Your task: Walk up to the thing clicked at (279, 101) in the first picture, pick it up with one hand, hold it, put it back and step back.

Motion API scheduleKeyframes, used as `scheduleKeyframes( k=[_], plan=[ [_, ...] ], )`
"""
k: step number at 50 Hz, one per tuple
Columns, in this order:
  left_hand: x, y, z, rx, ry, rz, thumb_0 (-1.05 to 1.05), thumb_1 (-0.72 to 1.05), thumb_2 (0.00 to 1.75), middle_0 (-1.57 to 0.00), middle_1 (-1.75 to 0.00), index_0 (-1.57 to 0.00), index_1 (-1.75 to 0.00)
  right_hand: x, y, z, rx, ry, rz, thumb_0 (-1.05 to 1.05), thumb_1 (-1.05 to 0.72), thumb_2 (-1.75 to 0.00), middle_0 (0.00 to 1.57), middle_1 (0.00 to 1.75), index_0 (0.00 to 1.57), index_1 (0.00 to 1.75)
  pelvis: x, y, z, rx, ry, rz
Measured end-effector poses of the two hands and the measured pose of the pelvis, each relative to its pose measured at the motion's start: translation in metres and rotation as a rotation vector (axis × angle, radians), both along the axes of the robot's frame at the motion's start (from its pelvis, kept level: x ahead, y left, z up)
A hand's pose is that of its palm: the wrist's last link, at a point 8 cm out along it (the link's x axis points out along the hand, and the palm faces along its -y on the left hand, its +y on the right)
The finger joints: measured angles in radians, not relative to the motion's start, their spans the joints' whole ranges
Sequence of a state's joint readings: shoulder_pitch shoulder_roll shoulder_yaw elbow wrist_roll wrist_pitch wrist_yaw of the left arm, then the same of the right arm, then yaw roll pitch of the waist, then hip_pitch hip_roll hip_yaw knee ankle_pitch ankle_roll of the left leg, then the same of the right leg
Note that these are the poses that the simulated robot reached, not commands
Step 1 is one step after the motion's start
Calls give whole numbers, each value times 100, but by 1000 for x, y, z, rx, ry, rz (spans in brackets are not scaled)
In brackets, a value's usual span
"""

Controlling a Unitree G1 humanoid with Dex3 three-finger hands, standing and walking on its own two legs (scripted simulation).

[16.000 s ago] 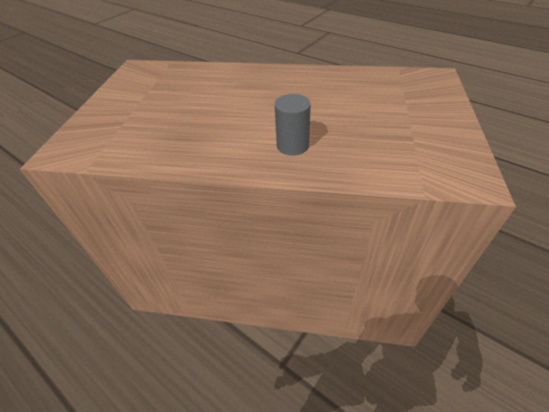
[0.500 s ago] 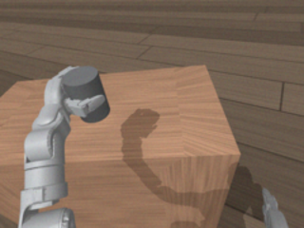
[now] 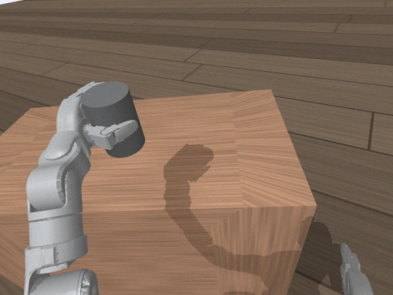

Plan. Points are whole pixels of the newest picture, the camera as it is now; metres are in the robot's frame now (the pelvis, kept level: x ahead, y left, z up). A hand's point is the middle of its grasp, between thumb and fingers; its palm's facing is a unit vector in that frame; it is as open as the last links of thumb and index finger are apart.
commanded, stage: hold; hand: left
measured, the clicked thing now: (116, 120) +0.36 +0.17 +0.25
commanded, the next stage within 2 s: none
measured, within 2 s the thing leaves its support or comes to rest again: neither
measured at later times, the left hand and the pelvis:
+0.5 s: hand (111, 114) +0.34 +0.17 +0.28, palm faces +0.13 -0.99 +0.00, open 10.7 cm; pelvis -0.01 +0.00 +0.00, yaw +0 degrees
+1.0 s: hand (108, 122) +0.32 +0.17 +0.27, palm faces +0.14 -0.99 -0.01, open 10.8 cm; pelvis -0.01 +0.00 +0.00, yaw +0 degrees
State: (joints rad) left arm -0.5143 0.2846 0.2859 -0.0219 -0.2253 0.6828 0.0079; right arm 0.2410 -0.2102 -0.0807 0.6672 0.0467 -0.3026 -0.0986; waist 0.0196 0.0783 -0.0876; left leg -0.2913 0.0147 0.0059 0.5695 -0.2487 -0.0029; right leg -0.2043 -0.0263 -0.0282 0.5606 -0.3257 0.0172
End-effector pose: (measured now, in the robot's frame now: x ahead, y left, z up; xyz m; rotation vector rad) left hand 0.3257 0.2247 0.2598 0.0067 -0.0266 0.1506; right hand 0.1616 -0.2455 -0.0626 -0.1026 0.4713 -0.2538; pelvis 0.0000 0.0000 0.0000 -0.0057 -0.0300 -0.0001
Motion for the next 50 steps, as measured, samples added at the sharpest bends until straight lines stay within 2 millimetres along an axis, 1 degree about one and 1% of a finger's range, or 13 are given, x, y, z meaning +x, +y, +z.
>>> scheduleKeyframes(
  k=[13,22,31,39,45,50],
  plan=[
    [-6,-8,8,-1,-2,-29,0,-51,113,-65,-101,-69,-102,-2,3,1,17,-19,8,-1,51,-6,5,5,5,5,-2,2,0,-1,-2,-3],
    [-13,-8,17,-12,-29,-19,0,-51,113,-65,-102,-69,-103,-5,1,0,24,-15,12,-1,51,-6,5,5,5,5,-5,1,0,-1,-6,-3],
    [-22,-9,8,-10,9,-22,0,-50,113,-64,-102,-68,-104,-5,1,-2,34,-14,25,-1,51,-6,5,5,5,5,-8,1,-1,0,-11,0],
    [-28,-6,0,-3,13,-5,0,-50,113,-64,-103,-68,-104,-10,-2,-1,24,-17,16,-1,52,-6,5,5,5,5,-12,-1,-1,0,-12,-1],
    [-34,-6,3,12,-13,-9,0,-50,113,-64,-103,-68,-105,-13,-3,-4,16,-8,10,-1,52,-6,5,5,5,5,-12,-1,-2,-1,-12,1],
    [-32,-7,11,10,-22,-12,0,-50,113,-64,-104,-67,-105,-11,-2,-5,12,-13,8,-1,51,-6,5,5,5,5,-13,-1,-2,-1,-15,2]
  ],
)
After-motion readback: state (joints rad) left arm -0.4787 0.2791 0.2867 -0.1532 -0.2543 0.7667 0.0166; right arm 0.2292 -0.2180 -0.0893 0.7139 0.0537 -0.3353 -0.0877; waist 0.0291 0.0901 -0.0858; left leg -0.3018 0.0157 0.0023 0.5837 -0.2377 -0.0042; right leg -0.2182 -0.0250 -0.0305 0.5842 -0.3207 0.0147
